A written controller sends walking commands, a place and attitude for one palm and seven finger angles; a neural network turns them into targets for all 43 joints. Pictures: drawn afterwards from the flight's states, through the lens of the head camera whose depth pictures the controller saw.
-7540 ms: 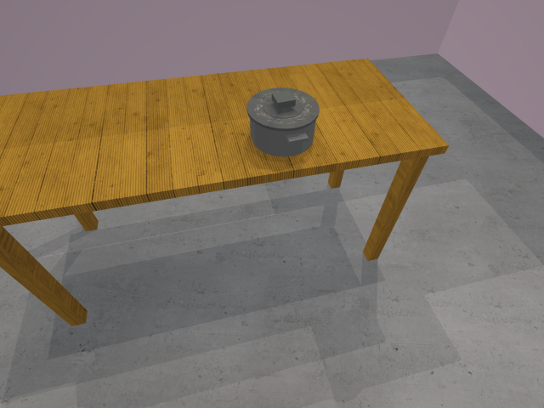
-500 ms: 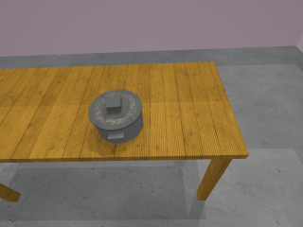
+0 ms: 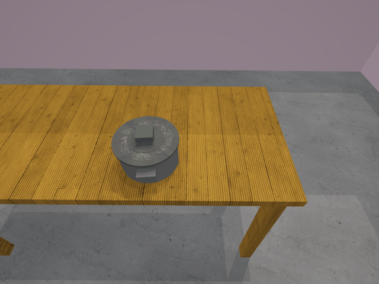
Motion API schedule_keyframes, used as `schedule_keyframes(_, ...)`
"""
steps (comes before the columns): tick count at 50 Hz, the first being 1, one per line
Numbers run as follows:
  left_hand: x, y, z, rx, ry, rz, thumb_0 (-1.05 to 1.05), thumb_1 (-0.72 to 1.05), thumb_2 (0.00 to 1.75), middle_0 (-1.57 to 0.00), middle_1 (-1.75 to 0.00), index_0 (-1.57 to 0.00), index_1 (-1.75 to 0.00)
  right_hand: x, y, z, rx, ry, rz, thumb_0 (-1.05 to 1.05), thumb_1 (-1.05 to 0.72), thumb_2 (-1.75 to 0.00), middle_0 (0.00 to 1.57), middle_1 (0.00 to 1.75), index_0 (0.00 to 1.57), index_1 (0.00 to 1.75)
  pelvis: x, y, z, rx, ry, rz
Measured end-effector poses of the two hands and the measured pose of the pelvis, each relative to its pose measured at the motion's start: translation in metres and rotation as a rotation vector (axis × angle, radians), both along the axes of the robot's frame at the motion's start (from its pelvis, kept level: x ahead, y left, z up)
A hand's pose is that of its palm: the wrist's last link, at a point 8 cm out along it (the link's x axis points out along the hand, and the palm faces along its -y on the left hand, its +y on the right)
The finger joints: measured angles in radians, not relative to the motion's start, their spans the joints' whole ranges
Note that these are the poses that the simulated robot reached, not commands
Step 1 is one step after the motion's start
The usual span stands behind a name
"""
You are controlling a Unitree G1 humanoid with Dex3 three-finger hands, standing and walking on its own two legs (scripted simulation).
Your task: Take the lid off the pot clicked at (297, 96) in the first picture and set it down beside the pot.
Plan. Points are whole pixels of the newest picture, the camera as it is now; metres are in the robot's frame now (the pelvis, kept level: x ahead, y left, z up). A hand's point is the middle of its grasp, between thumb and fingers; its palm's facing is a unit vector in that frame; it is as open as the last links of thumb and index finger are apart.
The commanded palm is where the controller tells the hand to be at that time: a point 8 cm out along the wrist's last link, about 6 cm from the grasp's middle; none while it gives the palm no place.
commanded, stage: look again from close up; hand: left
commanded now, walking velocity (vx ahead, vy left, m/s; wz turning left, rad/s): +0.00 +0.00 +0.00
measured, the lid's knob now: (144, 133) +0.50 +0.16 +0.00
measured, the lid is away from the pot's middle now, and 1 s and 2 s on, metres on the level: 0.00 0.00 0.00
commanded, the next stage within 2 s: lift the closed hand beside the body in 0.74 s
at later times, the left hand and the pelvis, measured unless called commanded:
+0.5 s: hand out of the picture +0.03 +0.17 -0.17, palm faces +0.02 -0.98 -0.19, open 7.4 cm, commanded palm none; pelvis +0.03 +0.00 +0.00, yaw +0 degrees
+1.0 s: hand out of the picture +0.13 +0.20 -0.11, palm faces +0.13 -0.94 -0.32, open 6.9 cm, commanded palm +0.11 +0.23 -0.07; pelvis +0.01 +0.01 +0.00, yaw +3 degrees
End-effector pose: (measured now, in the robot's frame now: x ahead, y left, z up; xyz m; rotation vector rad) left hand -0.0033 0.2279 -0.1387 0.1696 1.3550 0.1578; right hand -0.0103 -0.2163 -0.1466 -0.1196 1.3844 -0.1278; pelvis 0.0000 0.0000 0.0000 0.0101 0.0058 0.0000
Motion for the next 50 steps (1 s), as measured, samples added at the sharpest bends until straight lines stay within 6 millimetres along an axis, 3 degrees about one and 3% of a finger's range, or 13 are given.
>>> schedule_keyframes(9,0.011,-0.008,-0.004,-0.021,0.018,-0.002,0.01,0.91,0.90,-0.20,-0.30,-0.20,-0.29,0.007,0.008,0.000,0.008,0.026,-0.009,0.01,-0.91,-0.90,0.20,0.30,0.20,0.30,0.011,0.001,0.001,0.000,-0.001,-0.002)
schedule_keyframes(28,0.024,-0.008,-0.003,-0.022,0.019,0.006,0.01,0.91,0.90,-0.20,-0.30,-0.20,-0.29,0.037,-0.002,0.003,-0.026,0.003,-0.002,0.01,-0.92,-0.90,0.20,0.30,0.19,0.30,0.027,0.000,0.003,0.000,-0.002,-0.002)
schedule_keyframes(43,0.021,-0.010,-0.003,-0.024,0.028,0.007,0.01,0.91,0.90,-0.20,-0.30,-0.20,-0.29,0.034,-0.002,0.004,-0.022,0.020,0.001,0.01,-0.93,-0.90,0.20,0.30,0.20,0.30,0.027,0.000,0.003,-0.007,0.000,0.000)
schedule_keyframes(46,0.055,0.007,0.024,0.058,-0.197,0.059,0.03,0.93,0.90,-0.22,-0.31,-0.22,-0.31,0.050,-0.007,0.009,-0.046,-0.110,0.026,0.02,-0.93,-0.90,0.20,0.30,0.20,0.30,0.022,0.003,0.002,-0.010,-0.014,0.007)
schedule_keyframes(48,0.086,0.015,0.052,0.116,-0.373,0.024,0.03,0.94,0.90,-0.24,-0.34,-0.25,-0.34,0.072,-0.011,0.013,-0.055,-0.237,0.065,0.02,-0.93,-0.90,0.20,0.30,0.20,0.30,0.019,0.006,0.002,-0.006,-0.019,0.029)
schedule_keyframes(50,0.109,0.018,0.066,0.150,-0.476,-0.017,0.03,0.93,0.90,-0.28,-0.39,-0.28,-0.38,0.100,-0.014,0.018,-0.055,-0.353,0.096,0.02,-0.92,-0.90,0.20,0.30,0.20,0.30,0.014,0.008,0.001,-0.003,-0.006,0.045)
